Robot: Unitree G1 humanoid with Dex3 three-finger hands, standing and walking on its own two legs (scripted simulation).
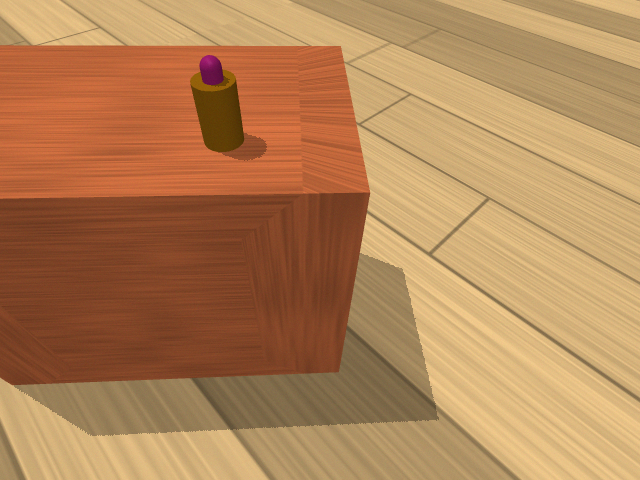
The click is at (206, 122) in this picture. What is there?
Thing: necked bottle
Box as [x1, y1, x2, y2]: [190, 55, 243, 151]
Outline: 204,56 200,61 200,71 193,75 190,80 191,88 205,145 208,148 215,151 228,151 236,148 243,141 235,77 231,72 223,70 221,68 220,62 217,58 211,55
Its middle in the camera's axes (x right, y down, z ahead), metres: -0.18 -0.24 +0.69
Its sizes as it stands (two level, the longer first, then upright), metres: 0.076 0.076 0.162
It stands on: a support 0.80 m high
